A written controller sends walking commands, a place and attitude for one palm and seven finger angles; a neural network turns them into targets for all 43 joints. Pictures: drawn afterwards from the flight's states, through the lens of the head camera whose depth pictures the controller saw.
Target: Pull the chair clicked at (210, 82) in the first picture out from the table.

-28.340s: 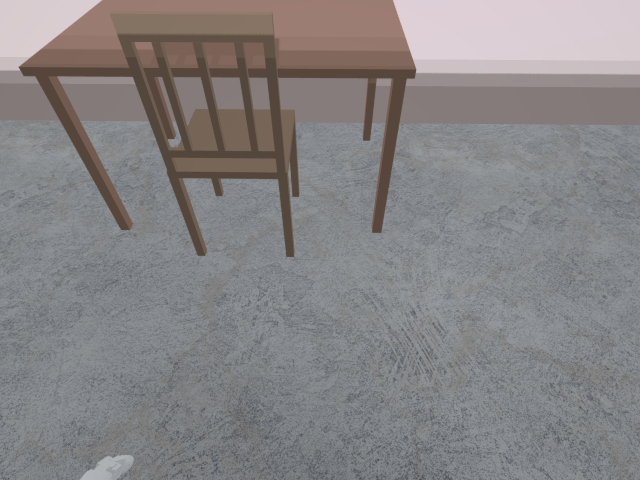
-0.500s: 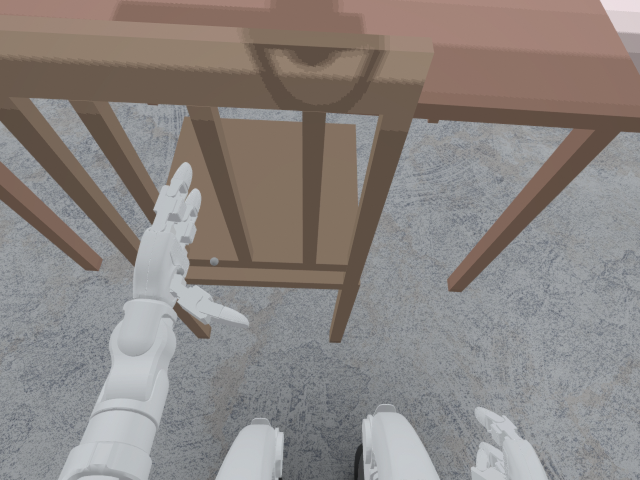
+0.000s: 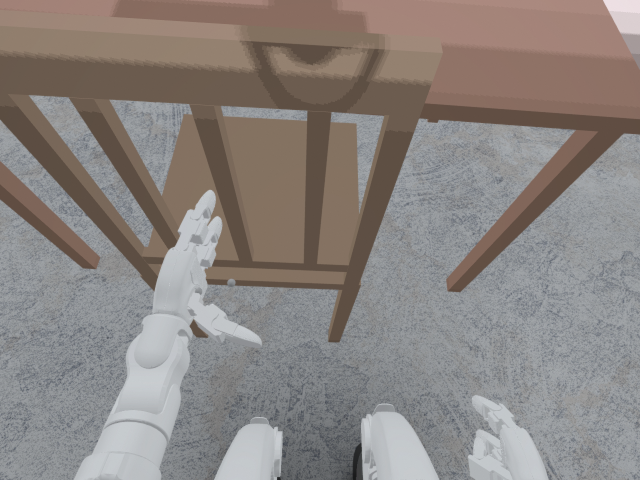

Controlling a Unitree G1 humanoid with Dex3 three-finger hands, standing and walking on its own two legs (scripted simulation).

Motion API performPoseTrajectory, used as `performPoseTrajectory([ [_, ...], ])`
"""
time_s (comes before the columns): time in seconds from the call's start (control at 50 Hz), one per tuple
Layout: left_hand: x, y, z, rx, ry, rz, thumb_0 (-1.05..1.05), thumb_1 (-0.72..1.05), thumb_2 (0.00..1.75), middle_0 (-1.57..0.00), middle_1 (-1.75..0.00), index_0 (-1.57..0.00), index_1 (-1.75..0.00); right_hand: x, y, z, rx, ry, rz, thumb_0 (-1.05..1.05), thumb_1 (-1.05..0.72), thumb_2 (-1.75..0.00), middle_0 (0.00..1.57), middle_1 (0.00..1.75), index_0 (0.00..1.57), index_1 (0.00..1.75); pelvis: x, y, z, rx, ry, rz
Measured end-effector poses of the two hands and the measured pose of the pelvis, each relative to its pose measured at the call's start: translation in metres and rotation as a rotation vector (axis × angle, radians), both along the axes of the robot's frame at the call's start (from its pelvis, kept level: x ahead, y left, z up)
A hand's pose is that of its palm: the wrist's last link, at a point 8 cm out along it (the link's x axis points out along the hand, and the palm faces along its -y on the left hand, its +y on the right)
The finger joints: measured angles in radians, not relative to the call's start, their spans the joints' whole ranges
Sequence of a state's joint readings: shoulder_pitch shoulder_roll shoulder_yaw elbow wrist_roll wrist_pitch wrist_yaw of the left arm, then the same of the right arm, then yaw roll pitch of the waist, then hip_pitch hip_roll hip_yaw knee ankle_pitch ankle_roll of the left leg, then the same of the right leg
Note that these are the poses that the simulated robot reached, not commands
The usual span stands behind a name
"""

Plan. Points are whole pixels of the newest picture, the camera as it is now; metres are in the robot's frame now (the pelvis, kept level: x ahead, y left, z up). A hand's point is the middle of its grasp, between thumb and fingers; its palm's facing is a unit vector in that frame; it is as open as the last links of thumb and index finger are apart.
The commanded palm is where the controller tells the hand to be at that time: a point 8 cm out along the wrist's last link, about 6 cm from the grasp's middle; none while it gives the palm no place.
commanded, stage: aim the fingers beside a spindle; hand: left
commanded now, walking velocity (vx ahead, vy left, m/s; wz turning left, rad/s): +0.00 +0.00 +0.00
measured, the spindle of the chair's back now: (231, 199) +0.45 +0.12 +0.03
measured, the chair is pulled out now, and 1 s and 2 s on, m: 0.04 0.04 0.04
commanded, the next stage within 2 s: push the fingers through the gap in 1.50 s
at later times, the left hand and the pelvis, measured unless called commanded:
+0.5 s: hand (209, 267) +0.35 +0.14 +0.04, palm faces -0.02 -1.00 -0.06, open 16.9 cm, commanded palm +0.33 +0.18 +0.02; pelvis +0.00 -0.01 +0.00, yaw +0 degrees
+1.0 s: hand (222, 276) +0.36 +0.13 +0.00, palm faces -0.12 -0.99 -0.01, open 17.0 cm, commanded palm +0.34 +0.18 +0.02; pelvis +0.00 +0.00 +0.00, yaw +0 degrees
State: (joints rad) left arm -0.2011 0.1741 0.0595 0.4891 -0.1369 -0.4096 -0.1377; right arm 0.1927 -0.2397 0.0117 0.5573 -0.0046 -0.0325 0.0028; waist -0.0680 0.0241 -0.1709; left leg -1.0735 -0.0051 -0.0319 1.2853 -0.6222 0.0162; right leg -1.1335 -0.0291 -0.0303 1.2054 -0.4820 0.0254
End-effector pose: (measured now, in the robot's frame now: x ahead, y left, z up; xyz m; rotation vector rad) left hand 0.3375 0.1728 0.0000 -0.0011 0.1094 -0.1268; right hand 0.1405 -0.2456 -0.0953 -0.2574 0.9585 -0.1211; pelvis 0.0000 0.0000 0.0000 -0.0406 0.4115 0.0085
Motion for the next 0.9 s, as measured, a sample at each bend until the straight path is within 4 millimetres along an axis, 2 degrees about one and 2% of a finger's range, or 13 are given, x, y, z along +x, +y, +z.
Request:
performPoseTrajectory([
  [0.06,0.001,0.000,0.012,0.008,-0.069,0.025,-0.01,-0.50,0.30,-0.06,-0.08,-0.06,-0.08,-0.001,-0.001,0.000,-0.002,-0.008,-0.012,0.01,-0.91,-0.90,0.20,0.30,0.21,0.30,0.000,-0.001,0.000,0.003,-0.002,-0.006],
  [0.12,0.005,0.011,0.032,0.038,-0.151,0.067,-0.01,-0.50,0.30,-0.06,-0.08,-0.06,-0.08,-0.003,-0.001,-0.001,0.009,-0.002,-0.011,0.01,-0.91,-0.90,0.20,0.30,0.21,0.30,0.001,-0.002,0.001,0.005,-0.006,-0.007],
  [0.16,0.008,0.018,0.038,0.056,-0.163,0.087,-0.01,-0.50,0.30,-0.06,-0.08,-0.06,-0.08,-0.005,0.000,-0.002,0.020,0.011,-0.004,0.01,-0.91,-0.90,0.20,0.30,0.21,0.30,0.001,-0.003,0.002,0.006,-0.008,-0.005],
  [0.24,0.009,0.022,0.023,0.051,-0.068,0.072,-0.01,-0.50,0.30,-0.06,-0.08,-0.06,-0.08,-0.009,-0.001,-0.005,0.035,0.033,0.001,0.01,-0.91,-0.90,0.20,0.30,0.21,0.30,0.001,-0.005,0.002,0.005,-0.006,-0.001],
  [0.32,-0.005,0.004,0.006,0.008,0.012,0.010,-0.01,-0.50,0.30,-0.05,-0.08,-0.05,-0.08,-0.011,-0.004,-0.002,0.026,0.031,-0.018,0.01,-0.91,-0.90,0.20,0.30,0.21,0.30,0.001,-0.005,0.003,0.006,-0.005,-0.004],
  [0.4,-0.014,-0.004,0.017,0.001,-0.059,0.015,-0.01,-0.50,0.30,-0.06,-0.08,-0.06,-0.08,-0.011,-0.008,0.003,0.005,0.010,-0.029,0.01,-0.91,-0.90,0.20,0.30,0.21,0.30,0.002,-0.006,0.005,0.009,-0.013,-0.009],
  [0.5,-0.004,0.017,0.040,0.052,-0.179,0.097,-0.01,-0.50,0.30,-0.06,-0.08,-0.06,-0.08,-0.008,-0.009,0.002,0.004,-0.004,-0.007,0.01,-0.91,-0.90,0.20,0.30,0.21,0.30,-0.001,-0.009,0.003,0.010,-0.020,-0.003],
  [0.58,0.002,0.025,0.027,0.056,-0.100,0.084,-0.01,-0.50,0.30,-0.06,-0.08,-0.06,-0.08,-0.007,-0.009,-0.001,0.015,-0.001,0.008,0.01,-0.91,-0.90,0.20,0.30,0.21,0.30,-0.004,-0.009,0.001,0.006,-0.016,0.003],
  [0.68,-0.008,0.002,0.004,0.008,0.005,-0.007,-0.01,-0.50,0.30,-0.05,-0.08,-0.05,-0.08,-0.008,-0.010,-0.001,0.007,-0.002,-0.007,0.01,-0.91,-0.90,0.20,0.30,0.21,0.30,-0.005,-0.007,0.001,0.006,-0.010,-0.002],
  [0.76,-0.008,-0.002,0.018,0.003,-0.080,0.021,-0.01,-0.50,0.30,-0.06,-0.08,-0.06,-0.08,-0.009,-0.009,0.000,-0.004,-0.011,-0.018,0.01,-0.91,-0.90,0.20,0.30,0.21,0.30,-0.005,-0.007,0.002,0.010,-0.013,-0.007],
  [0.84,0.005,0.015,0.037,0.047,-0.175,0.092,-0.01,-0.50,0.30,-0.06,-0.08,-0.06,-0.08,-0.011,-0.007,-0.002,0.003,-0.003,-0.006,0.01,-0.91,-0.90,0.20,0.30,0.21,0.30,-0.005,-0.008,0.000,0.010,-0.013,-0.004],
  [0.9,0.014,0.025,0.033,0.063,-0.140,0.096,-0.01,-0.50,0.30,-0.06,-0.08,-0.06,-0.08,-0.014,-0.005,-0.005,0.017,0.013,0.002,0.01,-0.91,-0.90,0.20,0.30,0.21,0.30,-0.005,-0.007,-0.001,0.007,-0.009,-0.001],
])
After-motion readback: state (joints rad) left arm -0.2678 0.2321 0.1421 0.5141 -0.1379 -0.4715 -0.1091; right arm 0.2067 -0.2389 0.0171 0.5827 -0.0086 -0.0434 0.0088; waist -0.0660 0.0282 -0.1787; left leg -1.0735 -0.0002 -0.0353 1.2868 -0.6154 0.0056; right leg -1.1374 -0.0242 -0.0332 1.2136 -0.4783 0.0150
